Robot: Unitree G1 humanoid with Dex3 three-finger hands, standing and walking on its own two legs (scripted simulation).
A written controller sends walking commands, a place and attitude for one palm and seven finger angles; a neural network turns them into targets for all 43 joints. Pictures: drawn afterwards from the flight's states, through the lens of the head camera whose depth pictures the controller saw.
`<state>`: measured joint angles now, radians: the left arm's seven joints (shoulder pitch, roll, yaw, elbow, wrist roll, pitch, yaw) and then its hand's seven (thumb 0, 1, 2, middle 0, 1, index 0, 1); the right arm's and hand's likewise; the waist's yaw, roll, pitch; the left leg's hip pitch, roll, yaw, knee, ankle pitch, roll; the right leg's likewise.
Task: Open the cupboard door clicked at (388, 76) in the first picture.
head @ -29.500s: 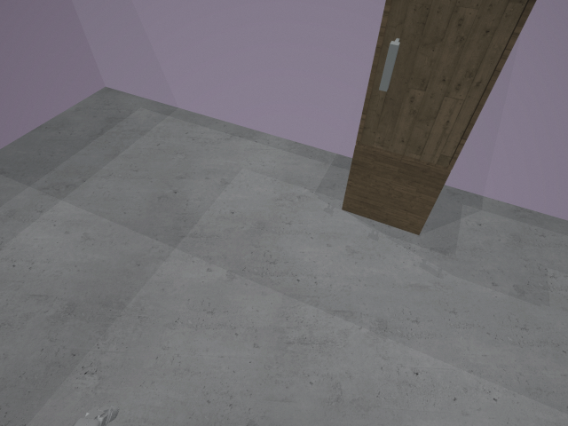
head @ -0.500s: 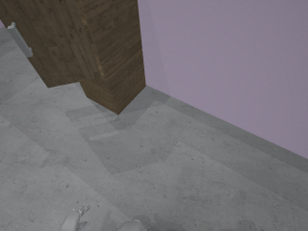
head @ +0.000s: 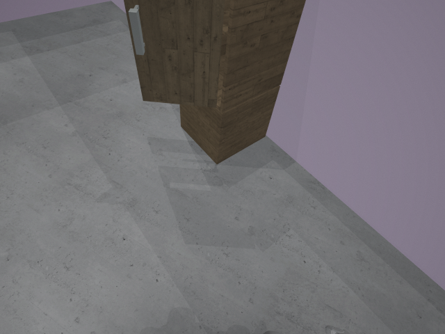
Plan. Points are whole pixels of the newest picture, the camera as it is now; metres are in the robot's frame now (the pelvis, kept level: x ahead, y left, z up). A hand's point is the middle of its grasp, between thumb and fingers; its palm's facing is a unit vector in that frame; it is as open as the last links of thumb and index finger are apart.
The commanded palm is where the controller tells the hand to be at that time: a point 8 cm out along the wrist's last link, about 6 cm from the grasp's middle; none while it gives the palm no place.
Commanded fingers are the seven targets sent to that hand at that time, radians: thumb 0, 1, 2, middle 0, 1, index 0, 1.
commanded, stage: take the last steps up to it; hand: left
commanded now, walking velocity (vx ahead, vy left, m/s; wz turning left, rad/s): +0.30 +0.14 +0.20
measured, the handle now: (138, 30) +1.01 +0.40 -0.01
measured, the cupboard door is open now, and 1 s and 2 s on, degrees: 49 49 49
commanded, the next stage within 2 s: come to a stop and stand still in 1.30 s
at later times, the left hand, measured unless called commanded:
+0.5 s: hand out of the picture +0.09 +0.18 -0.16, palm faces +0.15 -0.97 -0.20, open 7.3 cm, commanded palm none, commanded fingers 0.00 0.90 0.90 -0.20 -0.30 -0.20 -0.30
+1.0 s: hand (107, 231) +0.33 +0.30 -0.16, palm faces +0.12 -0.98 -0.19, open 7.4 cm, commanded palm none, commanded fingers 0.00 0.90 0.90 -0.20 -0.30 -0.20 -0.30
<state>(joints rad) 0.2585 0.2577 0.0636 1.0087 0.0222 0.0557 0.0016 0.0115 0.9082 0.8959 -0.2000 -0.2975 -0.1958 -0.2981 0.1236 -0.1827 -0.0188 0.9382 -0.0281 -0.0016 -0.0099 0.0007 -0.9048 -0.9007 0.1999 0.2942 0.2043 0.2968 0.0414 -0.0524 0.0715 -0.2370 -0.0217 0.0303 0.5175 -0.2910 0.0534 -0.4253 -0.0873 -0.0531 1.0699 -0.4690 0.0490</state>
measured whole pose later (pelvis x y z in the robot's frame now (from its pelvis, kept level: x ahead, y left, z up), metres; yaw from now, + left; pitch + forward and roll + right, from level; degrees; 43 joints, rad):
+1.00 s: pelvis +0.26 +0.11 +0.01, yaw +4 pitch +0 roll +2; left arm 0.17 0.17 0.06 1.00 0.03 -0.01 -0.02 0.01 0.91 0.90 -0.20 -0.30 -0.19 -0.30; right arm 0.28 -0.16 -0.03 1.06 -0.03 -0.07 -0.01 -0.01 -0.93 -0.90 0.20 0.29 0.20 0.30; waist 0.00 -0.02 0.03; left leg -0.13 -0.03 0.20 0.34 -0.21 0.06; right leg -0.53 -0.11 -0.09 0.89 -0.24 0.00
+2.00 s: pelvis +0.41 +0.08 -0.01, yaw +2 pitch +0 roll +1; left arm 0.22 0.21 0.05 0.99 0.03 0.03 0.02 0.00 0.91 0.90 -0.20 -0.30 -0.19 -0.30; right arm 0.20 -0.22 -0.07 1.05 -0.03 0.07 -0.01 0.00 -0.90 -0.90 0.20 0.29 0.20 0.30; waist -0.01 0.03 0.03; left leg -0.44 0.05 0.03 0.69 -0.36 -0.02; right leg -0.23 -0.04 -0.04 0.58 -0.35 0.00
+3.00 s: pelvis +0.43 +0.10 +0.00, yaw +2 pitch -1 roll +0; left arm 0.26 0.24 0.02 1.00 0.02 -0.01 0.03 0.01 0.91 0.90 -0.20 -0.30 -0.20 -0.30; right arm 0.28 -0.23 -0.03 1.01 -0.02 -0.02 -0.04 0.00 -0.90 -0.90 0.20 0.29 0.21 0.30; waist -0.02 0.03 0.03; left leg -0.22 0.00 0.06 0.54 -0.31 0.03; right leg -0.18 -0.06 -0.04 0.53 -0.34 0.04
